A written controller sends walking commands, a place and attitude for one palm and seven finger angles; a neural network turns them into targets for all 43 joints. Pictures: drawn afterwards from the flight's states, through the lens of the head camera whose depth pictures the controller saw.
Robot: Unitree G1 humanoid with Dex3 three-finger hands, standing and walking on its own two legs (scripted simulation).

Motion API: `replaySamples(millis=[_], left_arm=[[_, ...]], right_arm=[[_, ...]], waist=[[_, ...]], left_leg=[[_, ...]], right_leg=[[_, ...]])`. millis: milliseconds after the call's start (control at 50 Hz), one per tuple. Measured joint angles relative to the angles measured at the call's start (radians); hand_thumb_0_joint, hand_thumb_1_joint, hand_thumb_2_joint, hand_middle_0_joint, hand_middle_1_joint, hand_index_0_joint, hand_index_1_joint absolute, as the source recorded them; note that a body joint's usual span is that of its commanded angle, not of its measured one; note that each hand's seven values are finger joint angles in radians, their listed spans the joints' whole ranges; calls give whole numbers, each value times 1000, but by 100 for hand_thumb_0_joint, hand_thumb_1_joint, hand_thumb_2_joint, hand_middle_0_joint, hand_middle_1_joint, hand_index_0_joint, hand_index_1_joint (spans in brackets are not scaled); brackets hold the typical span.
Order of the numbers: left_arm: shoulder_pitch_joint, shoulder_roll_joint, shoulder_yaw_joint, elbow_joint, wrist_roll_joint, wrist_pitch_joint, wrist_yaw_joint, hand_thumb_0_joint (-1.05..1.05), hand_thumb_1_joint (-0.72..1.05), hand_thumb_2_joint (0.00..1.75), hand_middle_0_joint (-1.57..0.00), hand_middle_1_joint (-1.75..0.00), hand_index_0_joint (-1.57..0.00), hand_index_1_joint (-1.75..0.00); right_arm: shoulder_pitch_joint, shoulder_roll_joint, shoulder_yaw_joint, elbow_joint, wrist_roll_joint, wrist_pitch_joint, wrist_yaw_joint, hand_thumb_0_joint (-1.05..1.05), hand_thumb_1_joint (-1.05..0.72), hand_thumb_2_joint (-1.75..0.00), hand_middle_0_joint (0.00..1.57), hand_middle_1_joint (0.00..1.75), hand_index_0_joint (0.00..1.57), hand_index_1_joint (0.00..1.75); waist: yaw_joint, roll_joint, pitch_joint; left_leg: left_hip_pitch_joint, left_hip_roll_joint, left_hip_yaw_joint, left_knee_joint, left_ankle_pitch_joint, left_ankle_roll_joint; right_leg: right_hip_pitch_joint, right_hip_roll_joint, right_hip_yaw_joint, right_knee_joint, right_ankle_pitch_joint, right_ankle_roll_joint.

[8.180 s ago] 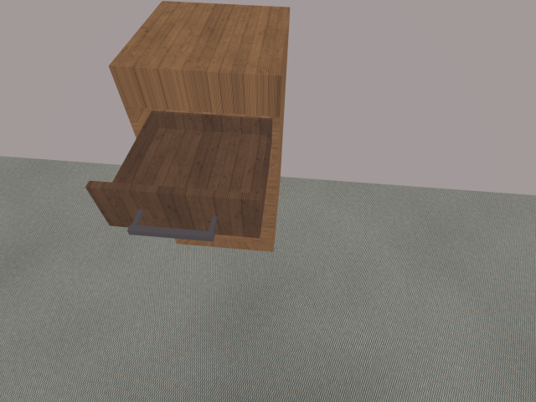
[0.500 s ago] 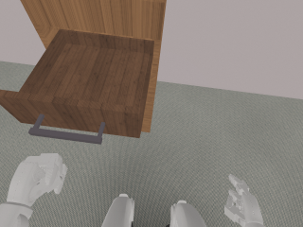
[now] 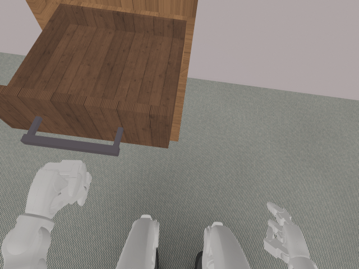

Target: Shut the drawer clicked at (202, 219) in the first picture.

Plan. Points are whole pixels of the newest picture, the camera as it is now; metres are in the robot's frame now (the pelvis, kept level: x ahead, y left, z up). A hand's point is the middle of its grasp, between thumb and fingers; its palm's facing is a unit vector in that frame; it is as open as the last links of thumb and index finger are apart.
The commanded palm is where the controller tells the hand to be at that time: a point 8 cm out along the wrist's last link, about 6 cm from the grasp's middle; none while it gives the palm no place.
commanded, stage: bring the fist close to the handle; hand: left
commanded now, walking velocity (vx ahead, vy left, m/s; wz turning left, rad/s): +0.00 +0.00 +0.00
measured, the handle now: (74, 136) +0.37 +0.25 +0.03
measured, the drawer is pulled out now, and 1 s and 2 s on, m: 0.30 0.29 0.16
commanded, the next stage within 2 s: push the drawer shut in 0.36 s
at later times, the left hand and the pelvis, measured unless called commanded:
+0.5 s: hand (83, 187) +0.27 +0.21 +0.02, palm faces -0.09 -0.99 -0.05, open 3.2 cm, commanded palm +0.26 +0.26 +0.03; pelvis +0.00 -0.01 +0.00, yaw +0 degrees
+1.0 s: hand (88, 170) +0.30 +0.21 +0.02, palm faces -0.07 -1.00 -0.06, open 2.9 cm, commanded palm +0.32 +0.25 +0.03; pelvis -0.01 -0.01 +0.00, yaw +0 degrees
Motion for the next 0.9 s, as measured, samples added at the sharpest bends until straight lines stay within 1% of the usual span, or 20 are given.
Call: replaySamples(millis=[180,300,400,540,640,740,820,900], left_arm=[[2,3,-9,-29,9,22,16,1,90,90,-140,-160,-140,-160],[1,13,18,-13,-5,19,18,1,90,90,-140,-160,-140,-160],[-3,20,37,19,-18,13,-8,1,90,90,-140,-160,-140,-160],[-12,24,39,28,-29,3,-33,1,90,90,-140,-160,-140,-160],[-60,27,43,46,-24,-1,-26,1,90,90,-140,-160,-140,-160],[-102,29,41,61,-16,17,-20,1,90,91,-140,-160,-140,-160],[-110,25,30,68,-6,30,-8,0,89,92,-140,-160,-140,-160],[-142,18,16,100,9,20,7,-2,87,93,-140,-160,-140,-160]], right_arm=[[2,-2,1,-9,6,32,-1,1,-90,-90,20,30,20,30],[7,0,3,-4,11,41,-6,1,-90,-90,20,30,20,30],[9,-5,2,1,14,40,-11,1,-90,-90,20,30,20,30],[5,-14,-4,4,14,27,-16,1,-90,-90,20,30,20,30],[1,-17,-2,11,11,20,-15,1,-90,-90,20,30,20,30],[1,-16,1,10,11,23,-10,1,-90,-90,20,30,20,30],[11,-17,2,10,11,29,-7,1,-90,-90,20,30,20,30],[18,-20,7,22,8,28,-12,1,-90,-90,20,30,20,30]], waist=[[2,4,4],[1,4,-2],[1,3,-6],[-3,3,-1],[-5,1,0],[-10,4,2],[-6,6,2],[3,6,2]], left_leg=[[-16,3,-2,12,-1,-4],[-11,6,-7,3,1,-11],[-9,9,-13,5,-3,-15],[-10,11,-16,10,-8,-16],[-19,11,-16,14,-9,-16],[-24,9,-14,14,-6,-14],[-18,6,-9,3,0,-11],[-21,1,-9,-1,6,-9]], right_leg=[[-18,2,-1,16,-3,-6],[-14,7,-6,8,-2,-12],[-11,11,-11,8,-5,-16],[-10,13,-14,10,-9,-17],[-20,13,-13,14,-9,-16],[-25,11,-11,13,-7,-14],[-20,8,-7,5,-2,-11],[-21,3,-7,3,2,-9]])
